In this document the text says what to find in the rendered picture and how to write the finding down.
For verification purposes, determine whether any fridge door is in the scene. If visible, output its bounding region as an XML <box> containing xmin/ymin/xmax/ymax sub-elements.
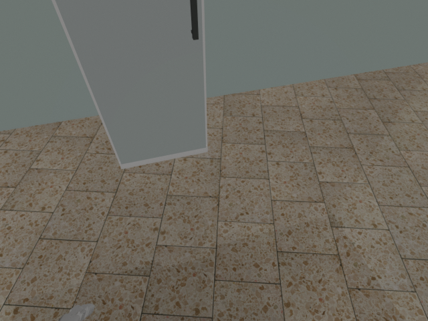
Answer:
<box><xmin>55</xmin><ymin>0</ymin><xmax>206</xmax><ymax>164</ymax></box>

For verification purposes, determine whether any left robot hand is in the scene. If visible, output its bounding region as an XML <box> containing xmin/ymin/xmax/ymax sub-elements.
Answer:
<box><xmin>58</xmin><ymin>304</ymin><xmax>95</xmax><ymax>321</ymax></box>

